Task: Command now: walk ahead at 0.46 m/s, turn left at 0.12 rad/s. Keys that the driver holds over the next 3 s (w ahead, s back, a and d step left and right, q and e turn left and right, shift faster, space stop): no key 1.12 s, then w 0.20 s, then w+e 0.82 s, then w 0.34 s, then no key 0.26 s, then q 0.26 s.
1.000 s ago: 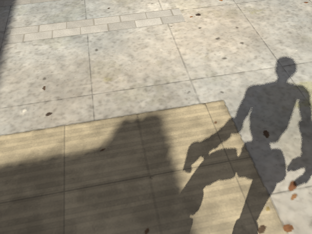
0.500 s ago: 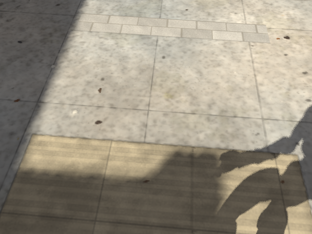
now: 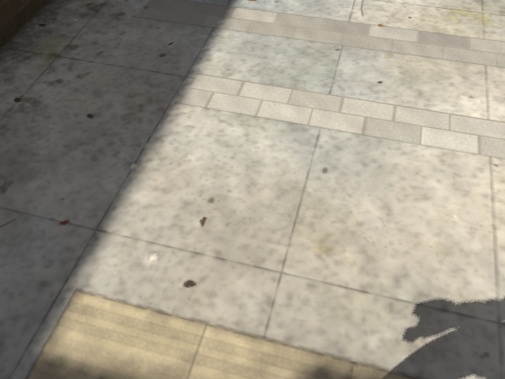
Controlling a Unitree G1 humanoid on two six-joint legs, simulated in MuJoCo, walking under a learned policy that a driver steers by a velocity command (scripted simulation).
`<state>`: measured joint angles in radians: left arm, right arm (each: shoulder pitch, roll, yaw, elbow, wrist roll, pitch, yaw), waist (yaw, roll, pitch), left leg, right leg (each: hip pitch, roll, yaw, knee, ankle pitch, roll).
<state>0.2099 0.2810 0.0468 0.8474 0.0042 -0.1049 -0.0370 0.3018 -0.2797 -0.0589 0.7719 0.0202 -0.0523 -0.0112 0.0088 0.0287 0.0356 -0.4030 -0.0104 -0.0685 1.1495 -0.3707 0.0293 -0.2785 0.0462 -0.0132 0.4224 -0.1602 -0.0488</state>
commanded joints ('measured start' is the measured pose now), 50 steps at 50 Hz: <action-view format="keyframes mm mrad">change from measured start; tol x16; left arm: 1 28 101 13 -34 3 -6 10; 17 245 44 -27 75 3 33 32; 50 36 68 -13 156 -1 87 62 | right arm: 1 -19 -75 -26 -85 -8 -20 6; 11 -215 -50 -6 -137 -20 -22 21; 17 -3 -104 -17 -88 -62 -6 8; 23 -257 -100 -10 -83 -50 23 14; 50 -144 -64 -6 174 -20 55 -25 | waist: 1 5 -128 -37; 14 -28 -97 -104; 17 -19 211 -400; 31 -10 -115 3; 50 2 -28 -55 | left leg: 1 -207 93 -13 -66 58 -21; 14 147 5 57 -730 492 29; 16 562 288 -201 -628 1196 202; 17 620 406 -339 -650 1208 318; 21 221 273 -237 -829 483 199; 29 -29 107 -59 -843 -124 41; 38 217 42 24 -692 322 8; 50 263 48 29 -676 436 -3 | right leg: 1 194 -267 306 -225 181 -187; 5 138 -227 116 -192 662 -162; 14 191 -196 100 19 531 -69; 15 132 -141 69 139 428 -24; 17 -133 -34 69 538 -497 75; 19 -215 -85 93 609 -538 96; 28 179 -86 12 84 2 72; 32 -126 -140 97 -73 -343 15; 50 49 -98 40 -6 104 35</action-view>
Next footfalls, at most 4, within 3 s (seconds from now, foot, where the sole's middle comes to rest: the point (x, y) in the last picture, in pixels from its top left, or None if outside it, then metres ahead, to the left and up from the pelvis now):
0.30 left None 0.31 0.13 -0.78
0.58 right None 0.24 -0.12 -0.78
1.86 right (319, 316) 0.65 -0.13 -0.78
2.36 left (292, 216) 1.00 -0.07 -0.78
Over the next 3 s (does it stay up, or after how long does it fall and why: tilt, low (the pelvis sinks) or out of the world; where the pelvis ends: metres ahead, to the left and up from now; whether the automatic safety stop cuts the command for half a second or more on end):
stays up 1.00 -0.21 0.00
